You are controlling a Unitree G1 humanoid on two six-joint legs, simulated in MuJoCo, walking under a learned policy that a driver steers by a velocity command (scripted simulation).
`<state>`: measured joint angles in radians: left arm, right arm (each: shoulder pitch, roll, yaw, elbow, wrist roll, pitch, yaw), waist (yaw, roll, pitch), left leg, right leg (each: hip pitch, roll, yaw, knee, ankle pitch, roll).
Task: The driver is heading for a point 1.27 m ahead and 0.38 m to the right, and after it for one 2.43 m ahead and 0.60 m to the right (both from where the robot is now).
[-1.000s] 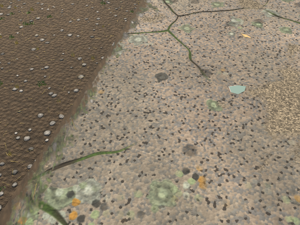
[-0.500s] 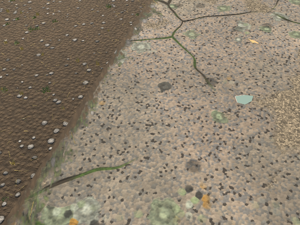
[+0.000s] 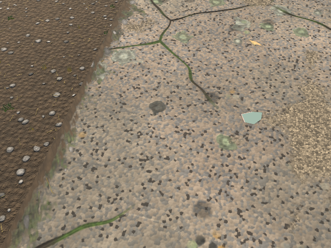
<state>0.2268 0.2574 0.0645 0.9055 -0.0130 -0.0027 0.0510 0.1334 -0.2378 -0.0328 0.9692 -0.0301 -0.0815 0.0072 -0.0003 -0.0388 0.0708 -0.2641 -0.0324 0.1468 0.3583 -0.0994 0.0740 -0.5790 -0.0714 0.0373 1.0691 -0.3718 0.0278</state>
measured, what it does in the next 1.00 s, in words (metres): steps on the spot, turning right: right foot, then left foot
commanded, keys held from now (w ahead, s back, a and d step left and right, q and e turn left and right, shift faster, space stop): e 0.78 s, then no key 0.22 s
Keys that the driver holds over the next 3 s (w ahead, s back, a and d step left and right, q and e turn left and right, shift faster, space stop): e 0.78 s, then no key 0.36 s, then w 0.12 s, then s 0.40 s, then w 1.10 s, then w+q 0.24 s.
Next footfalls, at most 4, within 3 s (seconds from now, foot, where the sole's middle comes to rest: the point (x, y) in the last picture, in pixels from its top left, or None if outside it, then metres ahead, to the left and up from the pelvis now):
0.24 right None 0.10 -0.15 -0.78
0.74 left None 0.18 0.07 -0.78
1.10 right None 0.04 -0.16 -0.78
1.42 left None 0.21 0.02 -0.78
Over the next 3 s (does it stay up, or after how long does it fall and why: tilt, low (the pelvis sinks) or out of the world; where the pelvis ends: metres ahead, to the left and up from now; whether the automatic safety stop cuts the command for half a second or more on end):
stays up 0.53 -0.31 0.00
